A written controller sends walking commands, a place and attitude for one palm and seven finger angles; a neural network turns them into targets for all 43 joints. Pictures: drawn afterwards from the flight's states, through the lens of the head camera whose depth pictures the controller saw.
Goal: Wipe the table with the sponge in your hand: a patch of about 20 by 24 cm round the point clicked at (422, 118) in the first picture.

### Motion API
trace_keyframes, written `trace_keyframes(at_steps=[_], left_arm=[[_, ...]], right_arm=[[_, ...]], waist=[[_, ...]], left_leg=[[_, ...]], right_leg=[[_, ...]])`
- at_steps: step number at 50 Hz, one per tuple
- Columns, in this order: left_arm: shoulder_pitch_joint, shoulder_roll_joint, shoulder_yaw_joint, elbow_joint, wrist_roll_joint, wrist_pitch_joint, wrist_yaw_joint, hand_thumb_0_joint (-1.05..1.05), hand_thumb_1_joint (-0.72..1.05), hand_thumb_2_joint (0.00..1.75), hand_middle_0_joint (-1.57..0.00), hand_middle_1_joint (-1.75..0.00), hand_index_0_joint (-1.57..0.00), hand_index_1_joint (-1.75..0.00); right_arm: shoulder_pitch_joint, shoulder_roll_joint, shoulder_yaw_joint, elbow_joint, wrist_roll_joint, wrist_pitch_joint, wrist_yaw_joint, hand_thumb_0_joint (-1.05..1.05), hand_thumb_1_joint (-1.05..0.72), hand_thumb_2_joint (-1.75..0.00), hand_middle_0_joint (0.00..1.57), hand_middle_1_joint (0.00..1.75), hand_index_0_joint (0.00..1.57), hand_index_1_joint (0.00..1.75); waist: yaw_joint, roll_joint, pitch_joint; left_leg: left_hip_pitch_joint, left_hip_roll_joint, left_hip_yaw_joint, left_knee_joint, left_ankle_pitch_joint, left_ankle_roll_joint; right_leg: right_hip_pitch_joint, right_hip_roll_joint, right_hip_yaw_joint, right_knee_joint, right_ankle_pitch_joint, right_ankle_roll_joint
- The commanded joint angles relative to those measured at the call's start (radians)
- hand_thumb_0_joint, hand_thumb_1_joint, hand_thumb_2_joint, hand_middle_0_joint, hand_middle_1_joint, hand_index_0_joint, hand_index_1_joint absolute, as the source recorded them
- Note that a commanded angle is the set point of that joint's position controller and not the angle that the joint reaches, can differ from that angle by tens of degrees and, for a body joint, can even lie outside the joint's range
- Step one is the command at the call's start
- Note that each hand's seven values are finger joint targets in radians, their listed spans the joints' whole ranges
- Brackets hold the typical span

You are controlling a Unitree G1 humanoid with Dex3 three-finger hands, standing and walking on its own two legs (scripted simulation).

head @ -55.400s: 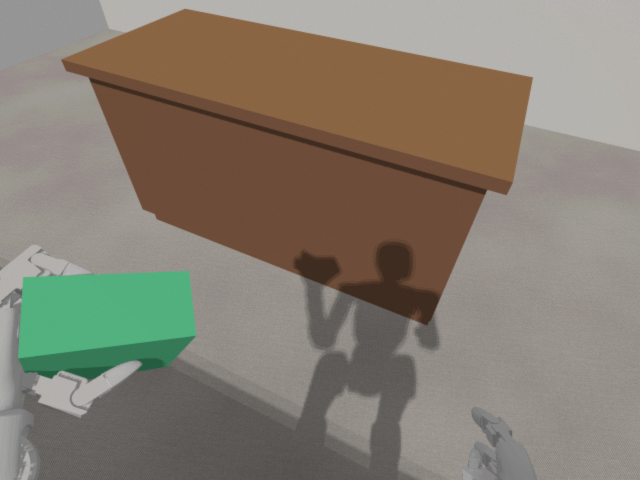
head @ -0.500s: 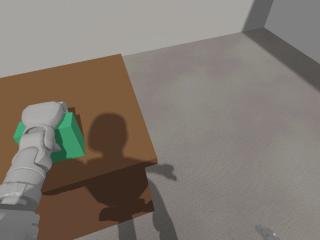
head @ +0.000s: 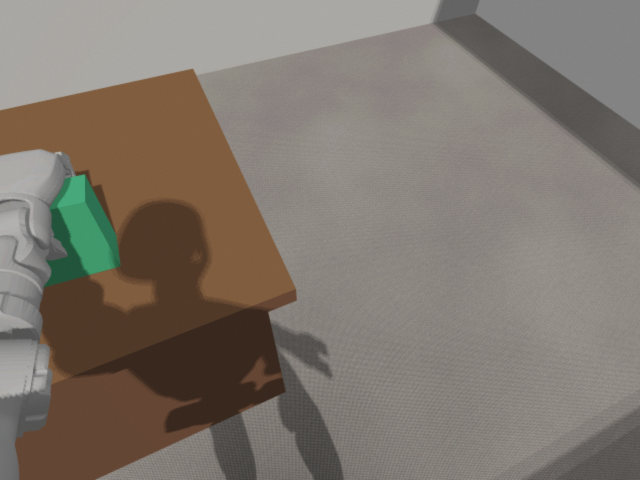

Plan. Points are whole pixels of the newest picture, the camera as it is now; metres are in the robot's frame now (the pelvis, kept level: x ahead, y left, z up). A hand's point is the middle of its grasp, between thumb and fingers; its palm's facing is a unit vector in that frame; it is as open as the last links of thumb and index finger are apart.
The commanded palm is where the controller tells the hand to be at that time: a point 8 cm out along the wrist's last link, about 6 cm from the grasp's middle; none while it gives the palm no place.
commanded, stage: wipe forward along the middle lane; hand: left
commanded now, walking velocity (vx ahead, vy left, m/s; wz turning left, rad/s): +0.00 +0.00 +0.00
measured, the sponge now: (56, 246) +0.41 +0.36 +0.03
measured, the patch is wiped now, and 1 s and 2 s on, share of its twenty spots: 1.00 1.00 1.00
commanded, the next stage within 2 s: slide back across to the first lane in 0.78 s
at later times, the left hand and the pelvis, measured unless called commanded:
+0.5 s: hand (40, 188) +0.47 +0.38 +0.08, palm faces -0.12 +0.05 -0.99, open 10.3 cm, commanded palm +0.47 +0.37 +0.11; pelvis +0.00 +0.02 -0.01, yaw +0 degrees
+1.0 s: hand (36, 171) +0.50 +0.39 +0.08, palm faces -0.15 +0.03 -0.99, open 10.3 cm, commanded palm +0.50 +0.39 +0.11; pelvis +0.01 +0.01 -0.02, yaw -1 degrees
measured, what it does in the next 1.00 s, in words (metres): stands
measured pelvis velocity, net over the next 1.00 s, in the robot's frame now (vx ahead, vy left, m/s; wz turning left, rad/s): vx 0.01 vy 0.01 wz -0.02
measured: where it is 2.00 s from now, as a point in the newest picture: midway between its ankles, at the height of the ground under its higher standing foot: outside the picture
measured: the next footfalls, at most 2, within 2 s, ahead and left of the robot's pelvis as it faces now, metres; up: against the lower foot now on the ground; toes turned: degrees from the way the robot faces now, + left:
none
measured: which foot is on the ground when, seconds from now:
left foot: down 0.00-1.00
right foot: down 0.00-1.00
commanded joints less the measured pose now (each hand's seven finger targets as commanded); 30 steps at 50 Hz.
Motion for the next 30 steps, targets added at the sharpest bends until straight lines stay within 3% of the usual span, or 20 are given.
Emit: trace_keyframes(at_steps=[1, 3, 4, 7, 8, 11, 16, 17, 25, 30], left_arm=[[-0.325, 0.333, 0.036, -0.072, 0.052, 0.022, 0.038, 0.00, 0.10, 1.30, -1.20, -1.60, -1.20, -1.60], [-0.303, 0.293, 0.016, -0.055, 0.049, 0.016, 0.045, 0.00, 0.10, 1.30, -1.20, -1.60, -1.20, -1.60], [-0.301, 0.303, 0.027, -0.055, 0.051, 0.013, 0.048, 0.00, 0.10, 1.30, -1.20, -1.60, -1.20, -1.60], [-0.335, 0.251, -0.016, -0.045, 0.050, 0.016, 0.058, 0.00, 0.10, 1.30, -1.20, -1.60, -1.20, -1.60], [-0.330, 0.269, 0.000, -0.037, 0.050, 0.019, 0.063, 0.00, 0.10, 1.30, -1.20, -1.60, -1.20, -1.60], [-0.389, 0.290, 0.000, -0.019, 0.059, 0.032, 0.069, 0.00, 0.10, 1.30, -1.20, -1.60, -1.20, -1.60], [-0.469, 0.248, -0.056, 0.004, 0.072, 0.052, 0.067, 0.00, 0.10, 1.30, -1.20, -1.60, -1.20, -1.60], [-0.449, 0.252, -0.046, 0.016, 0.070, 0.056, 0.064, 0.00, 0.10, 1.30, -1.20, -1.60, -1.20, -1.60], [-0.518, 0.338, -0.015, 0.029, 0.068, 0.050, 0.019, 0.00, 0.10, 1.30, -1.20, -1.60, -1.20, -1.60], [-0.508, 0.326, -0.027, 0.020, 0.091, 0.029, 0.005, 0.00, 0.10, 1.30, -1.20, -1.60, -1.20, -1.60]], right_arm=[[0.045, -0.164, -0.047, -0.086, -0.002, -0.028, -0.010, 0.00, -0.90, -0.90, 0.20, 0.30, 0.20, 0.30], [0.057, -0.160, -0.048, -0.090, -0.004, -0.030, -0.005, 0.00, -0.90, -0.90, 0.20, 0.30, 0.20, 0.30], [0.062, -0.163, -0.049, -0.089, -0.005, -0.030, -0.002, 0.00, -0.90, -0.90, 0.20, 0.30, 0.20, 0.30], [0.078, -0.162, -0.052, -0.091, -0.003, -0.032, 0.003, 0.00, -0.90, -0.90, 0.20, 0.30, 0.20, 0.30], [0.084, -0.165, -0.052, -0.088, -0.005, -0.033, 0.005, 0.00, -0.90, -0.90, 0.20, 0.30, 0.20, 0.30], [0.101, -0.171, -0.051, -0.081, -0.005, -0.029, 0.006, 0.00, -0.90, -0.90, 0.20, 0.30, 0.20, 0.30], [0.123, -0.170, -0.049, -0.076, -0.006, -0.030, 0.006, 0.00, -0.90, -0.90, 0.20, 0.30, 0.20, 0.30], [0.127, -0.170, -0.048, -0.077, -0.008, -0.030, 0.007, 0.00, -0.90, -0.90, 0.20, 0.30, 0.20, 0.30], [0.148, -0.178, -0.039, -0.080, -0.012, -0.014, 0.001, 0.00, -0.90, -0.90, 0.20, 0.30, 0.20, 0.30], [0.173, -0.177, -0.042, -0.084, -0.017, -0.008, 0.003, 0.00, -0.90, -0.90, 0.20, 0.30, 0.20, 0.30]], waist=[[-0.005, -0.018, -0.238], [-0.002, -0.022, -0.237], [0.004, -0.015, -0.248], [-0.016, -0.005, -0.228], [-0.007, -0.008, -0.242], [-0.024, -0.019, -0.249], [-0.048, 0.011, -0.246], [-0.038, 0.003, -0.262], [-0.050, -0.005, -0.297], [-0.050, 0.041, -0.324]], left_leg=[[0.049, -0.041, 0.017, -0.081, 0.064, 0.030], [0.051, -0.040, 0.015, -0.075, 0.074, 0.029], [0.052, -0.038, 0.009, -0.072, 0.080, 0.026], [0.064, -0.030, 0.000, -0.069, 0.077, 0.022], [0.066, -0.031, -0.004, -0.065, 0.088, 0.022], [0.064, -0.028, -0.012, -0.059, 0.092, 0.020], [0.087, -0.021, -0.028, -0.054, 0.094, 0.014], [0.084, -0.023, -0.026, -0.046, 0.111, 0.015], [0.066, -0.026, -0.017, -0.018, 0.150, 0.017], [0.087, -0.023, -0.016, 0.009, 0.208, 0.011]], right_leg=[[0.130, 0.026, -0.009, -0.066, 0.090, -0.034], [0.114, 0.030, -0.017, -0.058, 0.094, -0.037], [0.103, 0.033, -0.022, -0.047, 0.093, -0.040], [0.049, 0.037, -0.032, -0.039, 0.075, -0.042], [0.052, 0.038, -0.032, -0.036, 0.081, -0.045], [0.028, 0.040, -0.034, -0.029, 0.076, -0.044], [-0.027, 0.041, -0.040, -0.022, 0.066, -0.048], [-0.017, 0.042, -0.040, -0.018, 0.080, -0.048], [-0.001, 0.040, -0.035, -0.005, 0.125, -0.045], [-0.029, 0.046, -0.040, 0.014, 0.154, -0.050]])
